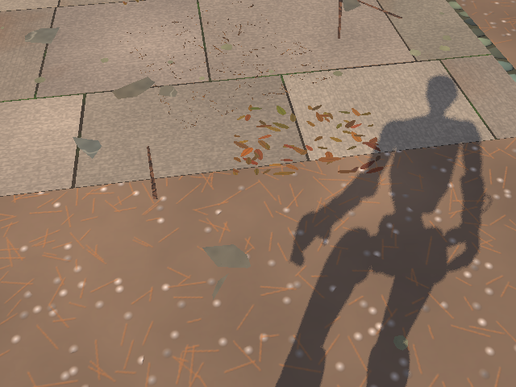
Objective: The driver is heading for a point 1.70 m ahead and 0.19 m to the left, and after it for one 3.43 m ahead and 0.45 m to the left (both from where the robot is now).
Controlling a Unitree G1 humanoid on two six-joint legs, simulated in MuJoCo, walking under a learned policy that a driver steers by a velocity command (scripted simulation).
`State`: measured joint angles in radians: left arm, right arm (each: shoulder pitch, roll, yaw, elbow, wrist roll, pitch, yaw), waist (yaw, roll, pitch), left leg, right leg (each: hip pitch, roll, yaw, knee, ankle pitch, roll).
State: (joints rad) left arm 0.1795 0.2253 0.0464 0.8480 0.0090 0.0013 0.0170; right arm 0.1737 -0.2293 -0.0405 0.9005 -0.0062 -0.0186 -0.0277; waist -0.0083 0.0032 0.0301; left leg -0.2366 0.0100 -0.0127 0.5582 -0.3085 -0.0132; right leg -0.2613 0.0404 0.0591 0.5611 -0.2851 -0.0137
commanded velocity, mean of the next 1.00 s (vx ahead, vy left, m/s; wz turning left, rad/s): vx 0.00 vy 0.00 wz -0.01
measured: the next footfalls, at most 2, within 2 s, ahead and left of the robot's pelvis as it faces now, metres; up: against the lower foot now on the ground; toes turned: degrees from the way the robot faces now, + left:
left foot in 1.88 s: +0.44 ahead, +0.12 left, +0.00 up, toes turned +3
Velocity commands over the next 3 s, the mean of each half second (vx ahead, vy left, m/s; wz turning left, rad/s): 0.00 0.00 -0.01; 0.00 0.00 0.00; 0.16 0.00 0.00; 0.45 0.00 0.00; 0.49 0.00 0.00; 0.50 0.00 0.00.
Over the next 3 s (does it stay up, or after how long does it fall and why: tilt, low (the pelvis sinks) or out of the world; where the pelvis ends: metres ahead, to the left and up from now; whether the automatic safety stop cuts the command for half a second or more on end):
stays up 0.90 0.03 -0.01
